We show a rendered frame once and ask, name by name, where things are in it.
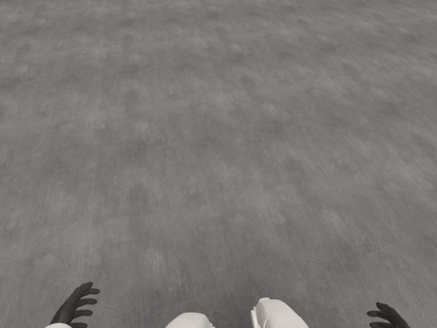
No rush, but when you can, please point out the right robot thigh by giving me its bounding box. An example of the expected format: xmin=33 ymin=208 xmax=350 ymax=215
xmin=251 ymin=299 xmax=308 ymax=328

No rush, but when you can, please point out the robot left hand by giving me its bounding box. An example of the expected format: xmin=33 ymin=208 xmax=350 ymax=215
xmin=50 ymin=282 xmax=100 ymax=328

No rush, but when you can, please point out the left robot thigh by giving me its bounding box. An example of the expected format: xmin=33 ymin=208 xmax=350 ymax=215
xmin=165 ymin=312 xmax=215 ymax=328

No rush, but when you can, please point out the robot thigh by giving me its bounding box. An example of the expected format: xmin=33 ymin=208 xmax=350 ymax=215
xmin=251 ymin=299 xmax=308 ymax=328
xmin=165 ymin=312 xmax=215 ymax=328

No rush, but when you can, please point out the robot right hand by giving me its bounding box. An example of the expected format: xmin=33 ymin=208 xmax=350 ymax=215
xmin=367 ymin=302 xmax=410 ymax=328

